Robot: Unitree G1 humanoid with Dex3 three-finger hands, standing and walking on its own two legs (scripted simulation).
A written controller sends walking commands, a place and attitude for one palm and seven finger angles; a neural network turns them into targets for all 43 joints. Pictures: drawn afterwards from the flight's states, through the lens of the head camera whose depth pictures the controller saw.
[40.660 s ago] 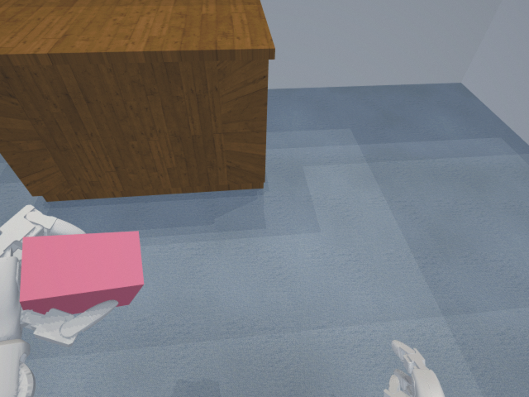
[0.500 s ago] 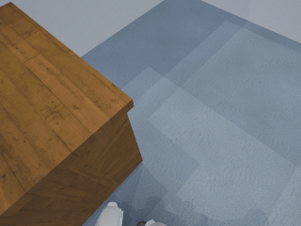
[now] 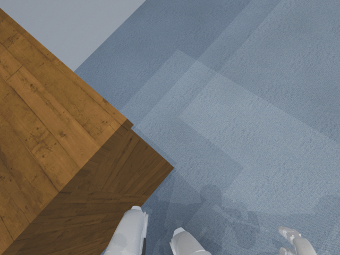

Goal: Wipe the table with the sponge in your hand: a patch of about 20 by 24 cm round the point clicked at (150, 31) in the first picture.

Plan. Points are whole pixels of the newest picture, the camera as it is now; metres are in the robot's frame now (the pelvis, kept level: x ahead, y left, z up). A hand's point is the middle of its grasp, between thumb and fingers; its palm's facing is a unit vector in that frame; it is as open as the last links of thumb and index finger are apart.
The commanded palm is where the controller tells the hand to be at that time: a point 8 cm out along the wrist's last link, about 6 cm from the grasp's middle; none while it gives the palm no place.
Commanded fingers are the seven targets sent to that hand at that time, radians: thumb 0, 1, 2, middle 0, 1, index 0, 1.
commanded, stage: bring the hand home and regain balance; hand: left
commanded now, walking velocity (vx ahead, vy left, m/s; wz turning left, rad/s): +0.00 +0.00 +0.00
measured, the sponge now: out of the picture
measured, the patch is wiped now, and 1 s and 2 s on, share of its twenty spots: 0.90 0.90 0.90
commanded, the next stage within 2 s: none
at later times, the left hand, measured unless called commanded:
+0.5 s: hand (6, 73) +0.40 +0.10 +0.24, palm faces +0.51 -0.54 -0.67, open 10.1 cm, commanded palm +0.31 +0.18 +0.18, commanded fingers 0.00 0.10 1.30 -1.20 -1.60 -1.20 -1.60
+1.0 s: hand (53, 180) +0.25 +0.01 +0.25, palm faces +0.64 -0.67 -0.38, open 10.0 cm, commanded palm +0.19 +0.04 +0.19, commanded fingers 0.00 0.10 1.30 -1.20 -1.60 -1.20 -1.60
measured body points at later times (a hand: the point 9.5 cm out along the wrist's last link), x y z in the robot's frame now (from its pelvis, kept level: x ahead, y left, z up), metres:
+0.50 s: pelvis +0.07 -0.13 -0.06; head +0.20 -0.28 +0.34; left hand +0.37 +0.12 +0.27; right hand +0.20 -0.39 -0.28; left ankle +0.10 -0.03 -0.72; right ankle +0.04 -0.23 -0.69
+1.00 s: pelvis +0.08 -0.27 -0.02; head +0.08 -0.28 +0.43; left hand +0.21 +0.05 +0.27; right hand +0.35 -0.46 -0.07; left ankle +0.10 -0.08 -0.72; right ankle +0.26 -0.41 -0.72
